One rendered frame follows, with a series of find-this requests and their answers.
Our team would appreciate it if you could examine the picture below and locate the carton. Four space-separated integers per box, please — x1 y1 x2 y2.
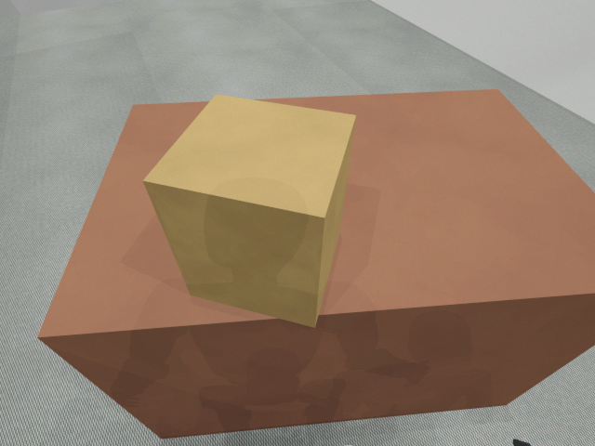
143 94 356 328

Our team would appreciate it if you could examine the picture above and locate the pedestal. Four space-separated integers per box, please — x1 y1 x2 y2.
37 89 595 439

